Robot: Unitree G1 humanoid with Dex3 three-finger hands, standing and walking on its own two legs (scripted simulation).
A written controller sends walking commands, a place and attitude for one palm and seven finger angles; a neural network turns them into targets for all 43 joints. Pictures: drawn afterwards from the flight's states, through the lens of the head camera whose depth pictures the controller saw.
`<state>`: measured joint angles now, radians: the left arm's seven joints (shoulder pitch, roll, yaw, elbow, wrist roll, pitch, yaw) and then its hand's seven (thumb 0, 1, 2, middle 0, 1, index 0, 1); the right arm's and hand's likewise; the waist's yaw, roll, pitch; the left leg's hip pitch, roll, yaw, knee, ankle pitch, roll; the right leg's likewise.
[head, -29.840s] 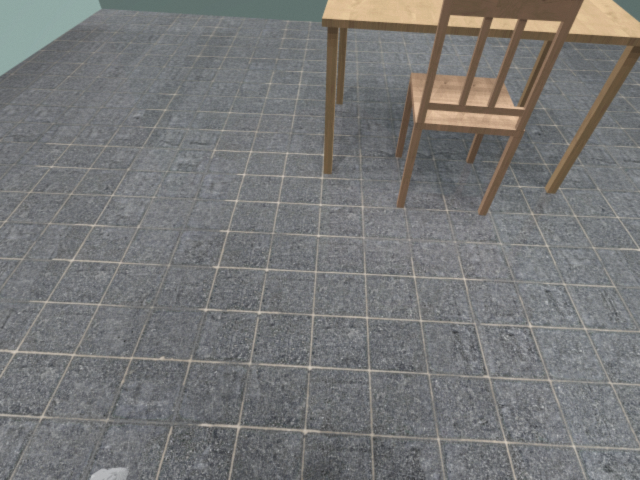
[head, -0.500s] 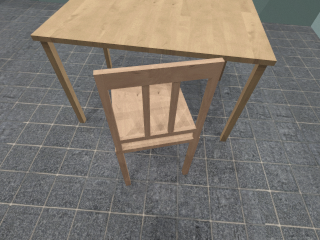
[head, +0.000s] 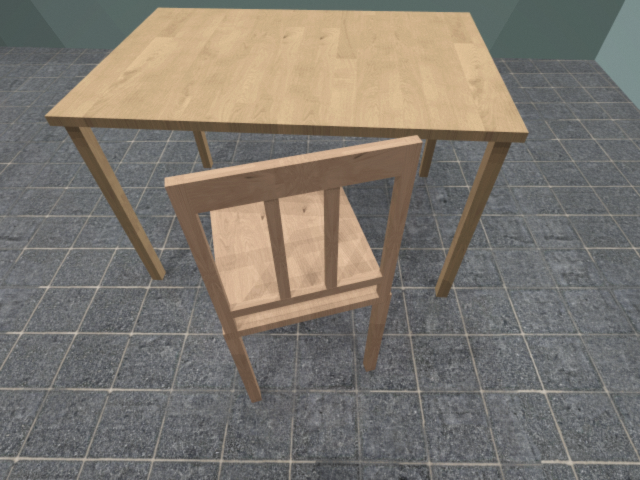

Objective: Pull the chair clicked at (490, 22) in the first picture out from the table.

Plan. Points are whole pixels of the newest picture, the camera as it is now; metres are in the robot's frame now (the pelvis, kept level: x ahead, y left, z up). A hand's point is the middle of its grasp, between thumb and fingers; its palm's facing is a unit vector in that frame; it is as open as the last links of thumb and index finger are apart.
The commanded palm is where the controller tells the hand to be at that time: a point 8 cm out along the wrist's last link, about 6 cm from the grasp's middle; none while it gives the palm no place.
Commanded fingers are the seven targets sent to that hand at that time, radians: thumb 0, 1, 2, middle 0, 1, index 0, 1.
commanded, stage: let the arm hang, fingers relaxed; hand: left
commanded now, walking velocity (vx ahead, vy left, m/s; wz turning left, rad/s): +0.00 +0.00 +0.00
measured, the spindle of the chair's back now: (278, 252) +0.53 +0.11 -0.10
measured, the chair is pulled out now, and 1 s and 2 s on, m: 0.18 0.18 0.18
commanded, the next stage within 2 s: look to check the result in 0.18 s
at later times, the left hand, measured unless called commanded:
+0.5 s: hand out of the picture +0.00 +0.16 -0.18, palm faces +0.01 -0.98 -0.18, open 7.3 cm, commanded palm none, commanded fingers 0.00 0.90 0.90 -0.20 -0.30 -0.20 -0.30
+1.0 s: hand out of the picture +0.01 +0.17 -0.18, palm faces +0.02 -0.98 -0.20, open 7.3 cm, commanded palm none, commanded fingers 0.00 0.90 0.90 -0.20 -0.30 -0.20 -0.30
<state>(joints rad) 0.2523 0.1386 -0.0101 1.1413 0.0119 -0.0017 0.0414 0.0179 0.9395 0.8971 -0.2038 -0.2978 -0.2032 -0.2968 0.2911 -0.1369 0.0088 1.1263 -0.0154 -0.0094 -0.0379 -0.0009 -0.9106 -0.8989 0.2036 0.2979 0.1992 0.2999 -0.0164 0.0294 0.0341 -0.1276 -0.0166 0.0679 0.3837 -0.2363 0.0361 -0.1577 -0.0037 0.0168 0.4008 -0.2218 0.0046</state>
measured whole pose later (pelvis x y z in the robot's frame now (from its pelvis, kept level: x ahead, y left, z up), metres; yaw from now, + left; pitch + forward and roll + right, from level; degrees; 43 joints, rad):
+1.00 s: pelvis +0.02 +0.00 +0.00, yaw +0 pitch -1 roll +0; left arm 0.28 0.12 0.00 1.14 0.01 0.00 0.04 0.01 0.92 0.90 -0.20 -0.30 -0.20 -0.30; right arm 0.31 -0.13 0.00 1.14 -0.01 -0.01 -0.05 0.00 -0.91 -0.90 0.20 0.30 0.20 0.30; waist -0.02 0.02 0.05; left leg -0.09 -0.02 0.07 0.38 -0.27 0.04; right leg -0.13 -0.01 0.02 0.41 -0.25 0.01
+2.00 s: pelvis +0.07 +0.00 +0.00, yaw +1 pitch +0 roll -1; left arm 0.22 0.14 0.03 1.07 0.00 0.00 0.05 0.01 0.93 0.90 -0.20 -0.30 -0.20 -0.30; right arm 0.30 -0.12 0.00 1.10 -0.01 -0.01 -0.06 0.00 -0.91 -0.90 0.20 0.30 0.20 0.30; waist -0.02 0.04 0.07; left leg -0.03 -0.01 0.06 0.38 -0.34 0.03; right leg -0.17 0.00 -0.03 0.45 -0.27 0.00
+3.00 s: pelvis +0.00 +0.01 +0.00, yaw +2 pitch -2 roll +0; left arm 0.29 0.13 -0.02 1.12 0.01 -0.01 0.04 0.01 0.91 0.90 -0.20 -0.30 -0.20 -0.30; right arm 0.26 -0.14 0.01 1.19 0.00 0.00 -0.02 0.00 -0.91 -0.90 0.20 0.30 0.20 0.30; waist 0.00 -0.01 0.07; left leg -0.13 -0.05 0.04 0.43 -0.27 0.05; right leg -0.23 -0.04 -0.03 0.45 -0.18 0.02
